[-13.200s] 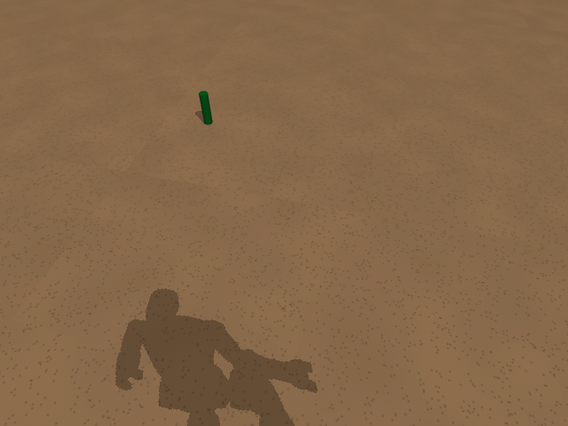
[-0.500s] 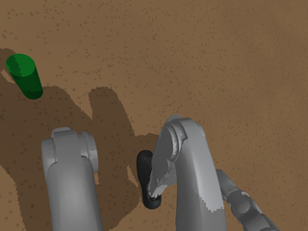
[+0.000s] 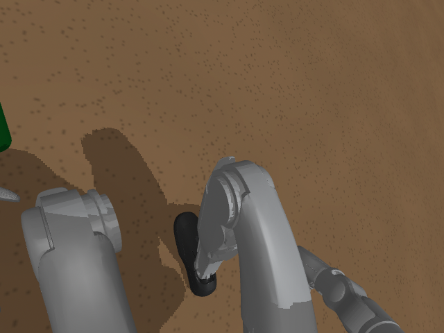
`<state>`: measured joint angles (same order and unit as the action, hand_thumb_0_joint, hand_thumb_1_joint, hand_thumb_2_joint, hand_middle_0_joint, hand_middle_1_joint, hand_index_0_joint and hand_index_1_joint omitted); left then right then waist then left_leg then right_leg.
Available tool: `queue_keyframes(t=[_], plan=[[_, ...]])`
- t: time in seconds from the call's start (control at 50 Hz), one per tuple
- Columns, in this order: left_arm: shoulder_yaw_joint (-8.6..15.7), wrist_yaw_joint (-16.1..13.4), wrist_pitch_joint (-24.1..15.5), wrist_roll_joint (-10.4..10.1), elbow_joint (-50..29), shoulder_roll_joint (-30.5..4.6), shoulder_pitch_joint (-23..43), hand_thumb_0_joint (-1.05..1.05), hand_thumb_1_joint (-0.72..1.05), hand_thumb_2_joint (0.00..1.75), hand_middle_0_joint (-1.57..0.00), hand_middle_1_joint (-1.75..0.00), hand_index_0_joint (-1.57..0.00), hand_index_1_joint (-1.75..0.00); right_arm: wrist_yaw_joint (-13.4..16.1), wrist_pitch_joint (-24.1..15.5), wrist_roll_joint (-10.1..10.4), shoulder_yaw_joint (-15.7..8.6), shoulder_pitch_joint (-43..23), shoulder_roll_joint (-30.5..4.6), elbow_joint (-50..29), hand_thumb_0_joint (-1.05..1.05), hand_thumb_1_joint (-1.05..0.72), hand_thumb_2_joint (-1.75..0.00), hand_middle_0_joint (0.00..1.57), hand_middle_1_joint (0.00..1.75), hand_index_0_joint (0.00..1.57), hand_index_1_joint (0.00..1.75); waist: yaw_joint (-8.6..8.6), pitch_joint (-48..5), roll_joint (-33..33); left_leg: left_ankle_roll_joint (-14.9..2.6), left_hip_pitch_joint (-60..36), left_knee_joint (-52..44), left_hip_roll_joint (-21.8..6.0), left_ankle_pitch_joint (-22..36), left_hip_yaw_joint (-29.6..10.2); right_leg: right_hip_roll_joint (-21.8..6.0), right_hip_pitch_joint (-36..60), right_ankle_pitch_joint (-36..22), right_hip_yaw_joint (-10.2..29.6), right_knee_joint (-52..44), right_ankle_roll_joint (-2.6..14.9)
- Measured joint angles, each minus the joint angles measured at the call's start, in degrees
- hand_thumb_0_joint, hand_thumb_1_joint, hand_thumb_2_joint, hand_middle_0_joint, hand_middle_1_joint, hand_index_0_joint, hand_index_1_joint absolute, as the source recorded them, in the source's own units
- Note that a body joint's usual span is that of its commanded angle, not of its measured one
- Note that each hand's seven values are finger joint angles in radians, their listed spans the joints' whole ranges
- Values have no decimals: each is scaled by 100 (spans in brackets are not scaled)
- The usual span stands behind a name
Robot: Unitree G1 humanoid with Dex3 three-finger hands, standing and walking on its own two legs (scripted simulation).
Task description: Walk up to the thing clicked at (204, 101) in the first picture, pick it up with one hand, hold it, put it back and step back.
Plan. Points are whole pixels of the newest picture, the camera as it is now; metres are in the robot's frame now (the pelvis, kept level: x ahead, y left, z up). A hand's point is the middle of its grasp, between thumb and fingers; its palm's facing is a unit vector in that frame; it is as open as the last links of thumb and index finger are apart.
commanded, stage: close in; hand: left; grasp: from the side
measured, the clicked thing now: out of the picture +0.47 +0.26 -0.19
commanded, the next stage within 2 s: rest palm in 0.14 s
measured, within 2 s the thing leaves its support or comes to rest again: leaves its support in 1.36 s
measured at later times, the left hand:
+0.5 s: hand out of the picture +0.43 +0.25 -0.17, palm faces +0.26 -0.96 -0.02, open 14.8 cm
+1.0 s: hand out of the picture +0.45 +0.25 -0.18, palm faces +0.30 -0.95 -0.03, open 7.8 cm
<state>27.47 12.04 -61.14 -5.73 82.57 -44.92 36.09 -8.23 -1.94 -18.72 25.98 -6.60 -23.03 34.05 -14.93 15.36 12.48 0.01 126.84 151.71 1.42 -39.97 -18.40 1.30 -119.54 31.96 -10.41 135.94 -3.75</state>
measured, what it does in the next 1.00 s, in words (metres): stands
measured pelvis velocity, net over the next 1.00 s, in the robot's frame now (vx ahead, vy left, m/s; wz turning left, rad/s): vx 0.00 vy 0.00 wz -0.04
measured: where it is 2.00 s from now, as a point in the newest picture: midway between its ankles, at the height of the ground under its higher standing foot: (147, 297)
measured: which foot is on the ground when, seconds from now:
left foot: down 0.00-1.00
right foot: down 0.00-1.00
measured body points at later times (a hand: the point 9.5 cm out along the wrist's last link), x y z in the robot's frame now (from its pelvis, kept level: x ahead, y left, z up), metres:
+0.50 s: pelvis +0.00 +0.00 +0.00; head +0.23 +0.18 +0.34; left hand +0.41 +0.31 -0.17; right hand +0.16 -0.25 -0.04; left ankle +0.09 +0.12 -0.25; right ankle +0.16 -0.14 -0.25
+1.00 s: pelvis +0.00 +0.00 +0.00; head +0.25 +0.17 +0.33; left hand +0.43 +0.30 -0.17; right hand +0.15 -0.26 -0.04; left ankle +0.09 +0.12 -0.25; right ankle +0.16 -0.14 -0.25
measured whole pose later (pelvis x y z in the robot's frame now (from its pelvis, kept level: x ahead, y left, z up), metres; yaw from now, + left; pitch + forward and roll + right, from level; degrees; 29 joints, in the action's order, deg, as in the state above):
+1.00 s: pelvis +0.00 +0.00 +0.00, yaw -2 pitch +14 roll -18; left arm 25.9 -3.0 -64.1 -1.3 86.0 -48.2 40.9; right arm -9.3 1.8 -20.9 29.1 -9.6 -21.8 32.8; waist -17.0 18.3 14.7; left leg 0.7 126.8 152.2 0.8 -41.5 -21.0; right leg 2.2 -119.8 31.6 -12.2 134.9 -4.9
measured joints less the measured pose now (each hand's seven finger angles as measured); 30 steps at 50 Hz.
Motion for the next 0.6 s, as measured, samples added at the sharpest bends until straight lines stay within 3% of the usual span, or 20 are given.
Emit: queue_keyframes(t=[0.1,0.26,0.36,0.46,0.6], plan=[[-44,-303,-147,-25,178,121,116,-2,-58,3,-6,-8,-6,-6,-44,31,-50,88,-30,2,-59,0,-93,-90,20,30,21,30,-73,3,56,12,-27,38,10,-46,-87,14,44,17,-62,-15,-37],[70,-821,-385,365,161,38,100,-1,-54,8,-6,-9,-5,-8,-77,155,-206,181,-165,80,-176,0,-92,-90,20,30,21,30,-108,181,189,50,-75,98,11,-103,-221,47,97,7,-158,-35,-38],[-12,-1086,-403,406,78,-5,27,-1,-44,13,-10,-11,-9,-11,-111,212,-254,192,-215,105,-143,0,-91,-90,20,30,21,30,-49,241,179,45,-59,93,5,-100,-207,48,80,1,-147,-36,-49],[-253,-1260,-388,359,109,-3,125,-1,-29,23,-21,-21,-19,-21,-140,212,-234,186,-251,136,-74,0,-90,-90,20,30,21,30,-27,198,156,36,-21,73,4,-91,-174,39,39,5,-119,-35,-95],[-349,-1361,-391,466,297,-59,376,-1,-10,36,-36,-34,-34,-34,-150,235,-212,239,-330,193,-117,0,-89,-89,20,30,20,30,-127,149,181,58,-25,79,-15,-140,-228,59,22,9,-158,-56,-92]])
